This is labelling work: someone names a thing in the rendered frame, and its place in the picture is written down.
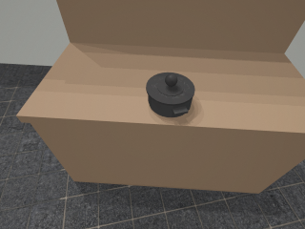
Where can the knob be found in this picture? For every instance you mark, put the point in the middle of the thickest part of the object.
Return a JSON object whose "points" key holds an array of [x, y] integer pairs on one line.
{"points": [[171, 79]]}

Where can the lid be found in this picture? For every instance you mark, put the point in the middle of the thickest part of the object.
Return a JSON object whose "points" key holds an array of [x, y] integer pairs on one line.
{"points": [[181, 93]]}

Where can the pot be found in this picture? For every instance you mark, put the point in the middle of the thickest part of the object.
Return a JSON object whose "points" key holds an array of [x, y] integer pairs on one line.
{"points": [[170, 111]]}

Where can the table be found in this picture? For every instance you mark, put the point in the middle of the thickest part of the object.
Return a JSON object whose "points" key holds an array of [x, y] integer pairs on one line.
{"points": [[245, 128]]}

